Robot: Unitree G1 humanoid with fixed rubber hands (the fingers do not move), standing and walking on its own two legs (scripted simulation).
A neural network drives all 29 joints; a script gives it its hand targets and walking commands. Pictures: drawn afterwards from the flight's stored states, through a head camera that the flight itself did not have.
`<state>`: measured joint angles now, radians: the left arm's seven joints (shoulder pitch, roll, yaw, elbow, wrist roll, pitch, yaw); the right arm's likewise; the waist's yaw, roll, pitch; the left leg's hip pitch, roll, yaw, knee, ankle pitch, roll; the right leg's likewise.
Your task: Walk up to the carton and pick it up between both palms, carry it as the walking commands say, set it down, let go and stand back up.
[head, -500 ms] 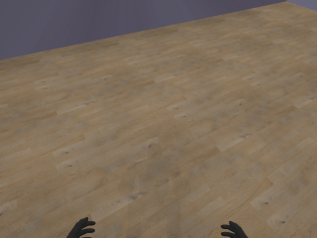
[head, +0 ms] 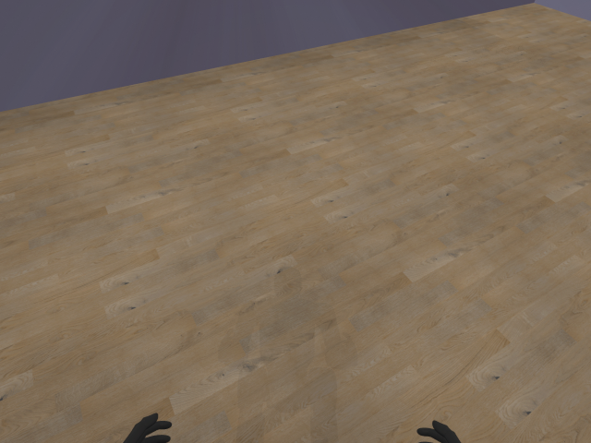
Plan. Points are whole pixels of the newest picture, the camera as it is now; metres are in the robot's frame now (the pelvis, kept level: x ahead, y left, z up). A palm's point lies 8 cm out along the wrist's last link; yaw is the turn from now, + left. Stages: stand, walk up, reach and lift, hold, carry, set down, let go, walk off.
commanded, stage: stand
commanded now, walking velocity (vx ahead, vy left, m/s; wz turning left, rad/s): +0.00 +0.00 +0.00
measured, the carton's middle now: out of the picture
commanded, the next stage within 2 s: walk up in 1.28 s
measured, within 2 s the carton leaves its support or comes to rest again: neither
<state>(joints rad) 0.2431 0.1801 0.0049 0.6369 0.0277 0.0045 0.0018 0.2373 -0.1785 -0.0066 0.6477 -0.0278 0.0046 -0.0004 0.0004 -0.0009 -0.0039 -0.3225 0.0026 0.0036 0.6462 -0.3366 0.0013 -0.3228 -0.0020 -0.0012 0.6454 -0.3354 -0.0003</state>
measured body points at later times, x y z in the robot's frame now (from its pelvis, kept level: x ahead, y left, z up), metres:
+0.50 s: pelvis +0.00 +0.00 +0.00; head +0.01 +0.00 +0.45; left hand +0.12 +0.23 -0.11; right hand +0.13 -0.23 -0.11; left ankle +0.00 +0.12 -0.72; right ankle +0.00 -0.12 -0.72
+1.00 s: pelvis +0.00 +0.00 +0.01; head +0.01 +0.00 +0.46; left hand +0.10 +0.23 -0.12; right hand +0.11 -0.23 -0.12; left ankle +0.00 +0.12 -0.72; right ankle +0.00 -0.12 -0.72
